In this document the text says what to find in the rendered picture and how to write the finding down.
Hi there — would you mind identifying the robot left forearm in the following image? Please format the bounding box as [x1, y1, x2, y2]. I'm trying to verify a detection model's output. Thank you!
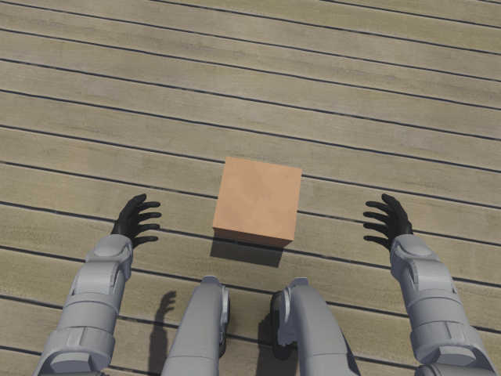
[32, 234, 133, 376]

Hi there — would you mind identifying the robot left hand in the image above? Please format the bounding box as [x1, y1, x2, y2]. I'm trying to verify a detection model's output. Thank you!
[111, 193, 161, 249]

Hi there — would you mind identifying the carton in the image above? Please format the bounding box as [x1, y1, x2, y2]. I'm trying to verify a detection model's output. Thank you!
[212, 157, 302, 247]

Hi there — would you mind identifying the robot right hand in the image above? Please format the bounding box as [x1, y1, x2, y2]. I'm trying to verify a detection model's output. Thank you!
[363, 193, 414, 252]

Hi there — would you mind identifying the robot right forearm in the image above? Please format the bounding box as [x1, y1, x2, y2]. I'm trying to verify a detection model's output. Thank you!
[390, 234, 500, 376]

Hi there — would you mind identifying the robot right thigh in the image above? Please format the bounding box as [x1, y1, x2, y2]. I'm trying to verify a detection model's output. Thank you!
[281, 284, 361, 376]

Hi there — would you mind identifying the left robot foot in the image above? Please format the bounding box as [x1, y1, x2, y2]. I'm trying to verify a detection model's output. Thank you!
[219, 299, 230, 358]

